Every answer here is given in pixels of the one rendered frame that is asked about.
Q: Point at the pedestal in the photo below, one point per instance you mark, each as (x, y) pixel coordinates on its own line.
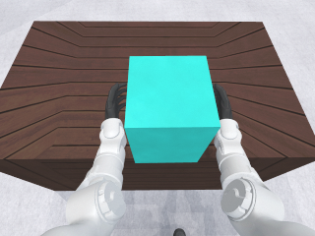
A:
(52, 101)

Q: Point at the right robot forearm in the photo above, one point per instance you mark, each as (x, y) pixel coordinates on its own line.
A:
(232, 160)

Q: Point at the left robot upper arm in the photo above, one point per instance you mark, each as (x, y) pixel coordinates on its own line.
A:
(92, 211)

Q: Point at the carton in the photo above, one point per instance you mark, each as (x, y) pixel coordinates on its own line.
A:
(171, 114)

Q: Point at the left robot forearm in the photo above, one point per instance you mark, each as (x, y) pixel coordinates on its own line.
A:
(110, 157)

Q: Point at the right robot hand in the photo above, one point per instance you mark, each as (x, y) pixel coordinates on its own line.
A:
(222, 102)

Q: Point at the left robot hand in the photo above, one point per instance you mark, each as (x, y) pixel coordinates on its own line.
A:
(112, 106)

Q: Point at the right robot upper arm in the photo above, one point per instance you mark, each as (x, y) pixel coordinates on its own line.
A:
(256, 211)

